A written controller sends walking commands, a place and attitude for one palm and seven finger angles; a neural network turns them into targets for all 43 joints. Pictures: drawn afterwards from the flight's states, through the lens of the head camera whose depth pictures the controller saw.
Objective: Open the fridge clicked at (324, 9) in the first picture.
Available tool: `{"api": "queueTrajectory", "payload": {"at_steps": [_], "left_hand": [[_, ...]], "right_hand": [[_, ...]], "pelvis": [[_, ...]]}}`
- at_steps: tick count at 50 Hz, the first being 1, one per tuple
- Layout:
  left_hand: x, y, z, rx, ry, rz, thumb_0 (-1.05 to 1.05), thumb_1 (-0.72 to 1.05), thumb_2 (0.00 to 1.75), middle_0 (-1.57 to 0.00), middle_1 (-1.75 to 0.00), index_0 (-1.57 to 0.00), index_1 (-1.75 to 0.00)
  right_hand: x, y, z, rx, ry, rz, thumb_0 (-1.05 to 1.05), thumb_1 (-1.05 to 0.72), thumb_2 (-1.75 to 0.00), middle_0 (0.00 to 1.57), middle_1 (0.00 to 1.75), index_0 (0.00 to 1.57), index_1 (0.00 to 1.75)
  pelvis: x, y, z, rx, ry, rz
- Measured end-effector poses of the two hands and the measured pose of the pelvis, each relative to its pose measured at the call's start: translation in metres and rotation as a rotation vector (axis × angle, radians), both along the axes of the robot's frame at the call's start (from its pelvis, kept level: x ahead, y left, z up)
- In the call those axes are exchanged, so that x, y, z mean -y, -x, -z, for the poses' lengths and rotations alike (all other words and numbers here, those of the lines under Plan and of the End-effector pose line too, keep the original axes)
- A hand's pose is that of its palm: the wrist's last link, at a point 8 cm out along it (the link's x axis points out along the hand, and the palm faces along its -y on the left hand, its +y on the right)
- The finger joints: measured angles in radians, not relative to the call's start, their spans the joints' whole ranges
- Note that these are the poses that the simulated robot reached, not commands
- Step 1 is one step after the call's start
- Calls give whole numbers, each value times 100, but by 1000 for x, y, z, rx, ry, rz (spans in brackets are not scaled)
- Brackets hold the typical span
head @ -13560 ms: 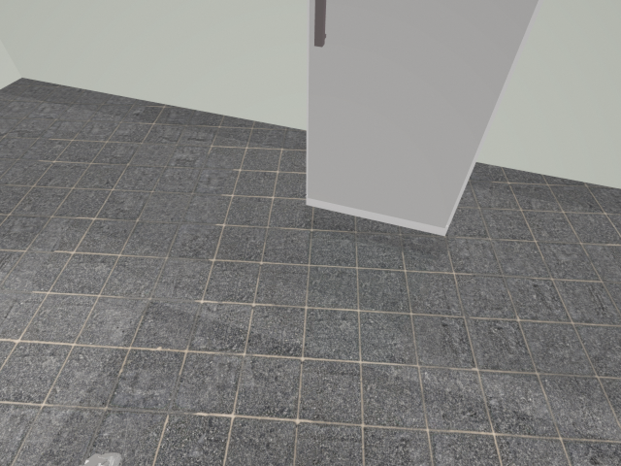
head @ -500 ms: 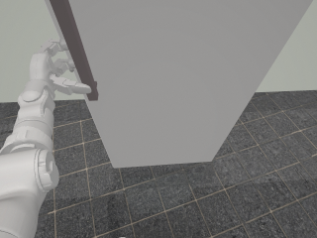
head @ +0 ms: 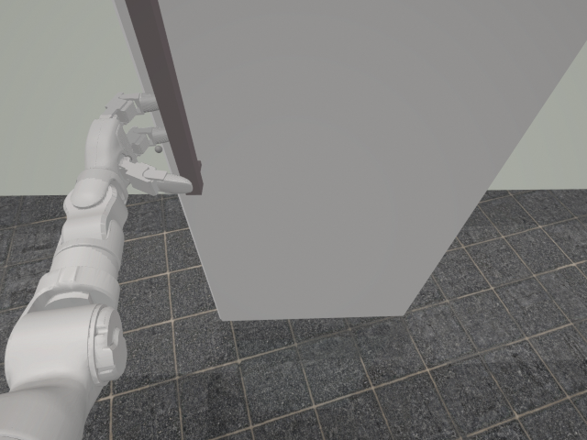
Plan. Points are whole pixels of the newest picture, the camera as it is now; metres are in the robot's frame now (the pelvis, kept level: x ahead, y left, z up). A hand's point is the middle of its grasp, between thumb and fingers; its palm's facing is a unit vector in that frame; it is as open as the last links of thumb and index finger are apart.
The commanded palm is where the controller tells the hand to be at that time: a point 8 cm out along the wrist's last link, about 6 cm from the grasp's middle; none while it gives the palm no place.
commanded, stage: slide the fingers in behind the handle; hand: left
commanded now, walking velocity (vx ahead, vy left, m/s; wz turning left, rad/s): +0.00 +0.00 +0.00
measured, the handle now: (170, 79) +0.52 +0.16 +0.22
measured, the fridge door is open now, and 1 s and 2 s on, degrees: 0 0 0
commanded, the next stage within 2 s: grip the handle and tug to test in 1.24 s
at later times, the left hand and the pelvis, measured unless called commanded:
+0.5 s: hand (179, 148) +0.46 +0.15 +0.15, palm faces +0.02 -1.00 +0.01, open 14.0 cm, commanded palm +0.44 +0.20 +0.15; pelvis -0.01 +0.00 +0.00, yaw +0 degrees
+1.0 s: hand (194, 146) +0.47 +0.13 +0.15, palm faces +0.04 -1.00 +0.00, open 14.0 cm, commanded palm +0.45 +0.18 +0.15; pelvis -0.01 -0.01 +0.00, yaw +0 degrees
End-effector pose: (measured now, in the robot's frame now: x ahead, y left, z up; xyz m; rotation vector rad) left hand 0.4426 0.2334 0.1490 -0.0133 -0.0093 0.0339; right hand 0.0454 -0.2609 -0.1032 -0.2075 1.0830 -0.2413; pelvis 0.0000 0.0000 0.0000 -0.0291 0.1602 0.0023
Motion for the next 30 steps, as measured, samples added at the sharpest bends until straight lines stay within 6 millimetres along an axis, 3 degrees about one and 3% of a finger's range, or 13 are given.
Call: {"api": "queueTrajectory", "payload": {"at_steps": [10,20,30], "left_hand": [[11,2,-2,-5,9,-4,-2,-50,30,-30,-120,-30,-120],[18,2,-3,6,-6,-1,-2,-50,30,-30,-120,-29,-120],[38,-2,-2,-8,2,6,-2,-50,30,-30,-120,-30,-120]], "right_hand": [[-5,-8,0,33,-16,-20,1,-90,-90,20,30,21,30],[0,14,3,-10,-13,3,1,-90,-90,20,30,21,30],[4,30,6,-40,-14,22,1,-90,-90,20,30,21,30]], "pelvis": [[1,4,0,10,-3,-2],[3,8,0,9,-3,-1],[6,10,0,11,-6,1]]}}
